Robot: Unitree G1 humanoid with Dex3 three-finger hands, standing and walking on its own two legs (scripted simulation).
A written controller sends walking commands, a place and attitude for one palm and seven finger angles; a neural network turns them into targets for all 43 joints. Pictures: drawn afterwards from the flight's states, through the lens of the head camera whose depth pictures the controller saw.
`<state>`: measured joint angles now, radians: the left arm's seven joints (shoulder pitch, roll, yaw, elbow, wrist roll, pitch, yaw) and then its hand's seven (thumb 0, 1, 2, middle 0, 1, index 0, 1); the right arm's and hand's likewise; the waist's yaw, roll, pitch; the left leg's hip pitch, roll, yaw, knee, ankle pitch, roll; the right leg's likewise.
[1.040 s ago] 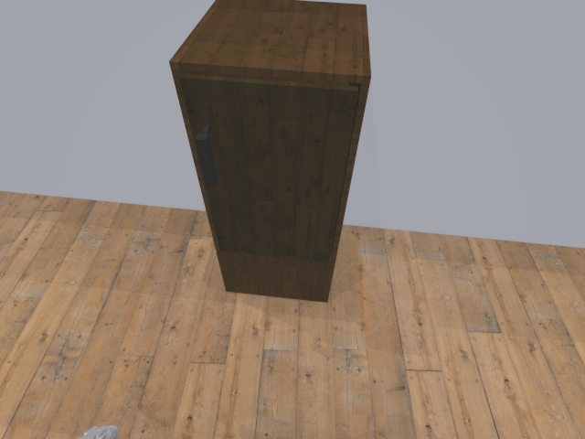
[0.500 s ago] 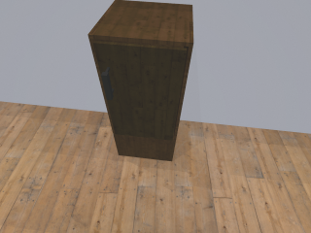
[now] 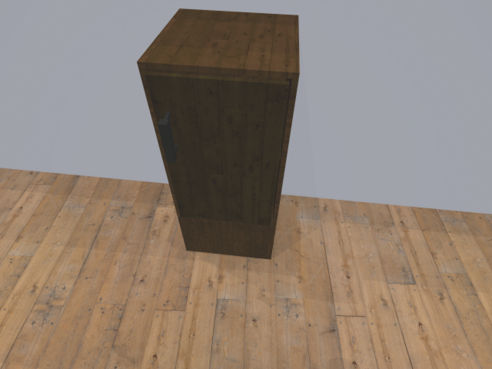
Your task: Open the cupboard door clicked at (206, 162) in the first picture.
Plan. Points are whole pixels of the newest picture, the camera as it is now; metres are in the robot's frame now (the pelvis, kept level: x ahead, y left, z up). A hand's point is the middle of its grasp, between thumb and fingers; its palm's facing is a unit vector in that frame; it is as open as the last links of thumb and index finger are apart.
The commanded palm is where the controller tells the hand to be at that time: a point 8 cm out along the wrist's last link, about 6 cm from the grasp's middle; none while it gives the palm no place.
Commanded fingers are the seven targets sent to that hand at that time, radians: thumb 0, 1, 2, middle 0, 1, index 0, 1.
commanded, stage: look at it before walking up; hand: left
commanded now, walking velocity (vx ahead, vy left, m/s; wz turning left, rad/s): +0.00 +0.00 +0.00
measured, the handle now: (170, 137) +0.70 +0.25 -0.05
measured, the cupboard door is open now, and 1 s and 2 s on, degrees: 0 0 0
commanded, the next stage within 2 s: take the last steps up to it in 0.40 s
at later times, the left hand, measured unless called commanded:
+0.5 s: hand out of the picture +0.05 +0.22 -0.17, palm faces -0.01 -0.96 -0.29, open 7.4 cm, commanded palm none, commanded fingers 0.00 0.90 0.90 -0.20 -0.30 -0.20 -0.30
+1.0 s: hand out of the picture +0.08 +0.21 -0.18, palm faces -0.02 -0.98 -0.18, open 7.4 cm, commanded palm none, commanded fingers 0.00 0.90 0.90 -0.20 -0.30 -0.20 -0.30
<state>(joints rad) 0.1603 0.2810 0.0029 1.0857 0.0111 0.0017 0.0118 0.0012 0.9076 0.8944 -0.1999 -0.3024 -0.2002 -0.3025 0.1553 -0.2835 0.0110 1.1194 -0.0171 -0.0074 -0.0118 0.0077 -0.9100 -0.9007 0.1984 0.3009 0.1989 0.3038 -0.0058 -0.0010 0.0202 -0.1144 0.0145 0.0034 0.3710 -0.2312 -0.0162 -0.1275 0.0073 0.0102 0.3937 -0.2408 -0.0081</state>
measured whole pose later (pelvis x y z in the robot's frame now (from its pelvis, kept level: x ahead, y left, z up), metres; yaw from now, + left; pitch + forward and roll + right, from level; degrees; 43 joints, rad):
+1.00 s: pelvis +0.08 +0.03 -0.01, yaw -2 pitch -1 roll +0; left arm 0.28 0.17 0.04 1.09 0.02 0.03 0.00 0.00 0.91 0.89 -0.20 -0.30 -0.20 -0.30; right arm 0.42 -0.14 0.01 1.13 -0.03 -0.05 -0.04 0.00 -0.91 -0.90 0.20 0.30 0.20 0.30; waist -0.02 -0.02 0.05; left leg -0.03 -0.01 0.10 0.40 -0.36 0.04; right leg -0.40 -0.05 -0.08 0.92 -0.45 -0.02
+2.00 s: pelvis +0.08 +0.05 +0.00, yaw -1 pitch -2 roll +0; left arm 0.29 0.14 0.00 1.13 0.01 0.00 0.04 0.00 0.91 0.89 -0.20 -0.30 -0.20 -0.30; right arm 0.27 -0.16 -0.01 1.16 -0.01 0.01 -0.02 0.01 -0.92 -0.90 0.20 0.30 0.20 0.30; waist -0.01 0.00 0.02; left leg -0.18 0.03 0.10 0.39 -0.18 0.00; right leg -0.15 -0.01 -0.04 0.42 -0.25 -0.01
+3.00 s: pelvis +0.12 +0.06 -0.01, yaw -1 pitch +0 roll +1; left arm 0.28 0.16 0.01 1.10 0.02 -0.01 0.04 0.00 0.91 0.89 -0.20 -0.30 -0.20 -0.30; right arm 0.24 -0.16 0.00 1.11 -0.02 -0.02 -0.03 0.01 -0.93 -0.90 0.20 0.30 0.20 0.30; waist 0.00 -0.01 0.03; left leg -0.19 0.02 0.11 0.49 -0.29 0.01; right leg -0.15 -0.02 -0.03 0.51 -0.35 0.00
